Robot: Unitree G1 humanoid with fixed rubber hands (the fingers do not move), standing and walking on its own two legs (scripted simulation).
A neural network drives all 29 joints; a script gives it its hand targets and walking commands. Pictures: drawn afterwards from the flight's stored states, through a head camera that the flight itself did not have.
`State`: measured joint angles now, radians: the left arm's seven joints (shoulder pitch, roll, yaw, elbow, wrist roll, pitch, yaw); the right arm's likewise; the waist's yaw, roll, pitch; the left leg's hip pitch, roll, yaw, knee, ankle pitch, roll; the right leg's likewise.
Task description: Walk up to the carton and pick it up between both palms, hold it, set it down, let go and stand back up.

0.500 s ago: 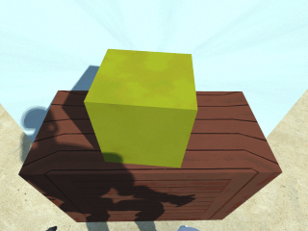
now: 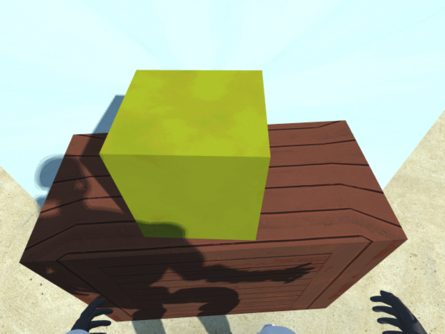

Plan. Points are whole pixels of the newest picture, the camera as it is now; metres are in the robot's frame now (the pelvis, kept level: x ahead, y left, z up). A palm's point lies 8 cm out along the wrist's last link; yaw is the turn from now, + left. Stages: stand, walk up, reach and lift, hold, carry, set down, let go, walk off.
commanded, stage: reach and lift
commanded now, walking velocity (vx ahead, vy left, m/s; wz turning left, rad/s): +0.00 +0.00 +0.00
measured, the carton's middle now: (199, 159) +0.45 +0.06 +0.04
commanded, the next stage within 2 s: none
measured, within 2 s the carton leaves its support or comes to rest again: neither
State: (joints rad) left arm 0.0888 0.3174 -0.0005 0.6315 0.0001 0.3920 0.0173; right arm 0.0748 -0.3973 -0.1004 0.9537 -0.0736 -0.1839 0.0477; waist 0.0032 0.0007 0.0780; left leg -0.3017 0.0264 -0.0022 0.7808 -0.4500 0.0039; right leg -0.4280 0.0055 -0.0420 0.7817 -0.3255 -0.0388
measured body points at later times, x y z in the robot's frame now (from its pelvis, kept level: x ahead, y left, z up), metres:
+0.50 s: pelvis -0.01 +0.01 +0.02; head -0.03 +0.02 +0.47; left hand +0.17 +0.29 -0.06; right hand +0.13 -0.26 -0.04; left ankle -0.02 +0.14 -0.71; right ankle +0.06 -0.09 -0.71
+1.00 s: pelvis +0.00 +0.01 +0.02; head -0.03 +0.01 +0.47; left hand +0.19 +0.28 -0.03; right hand +0.17 -0.22 +0.00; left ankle -0.02 +0.14 -0.71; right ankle +0.06 -0.09 -0.71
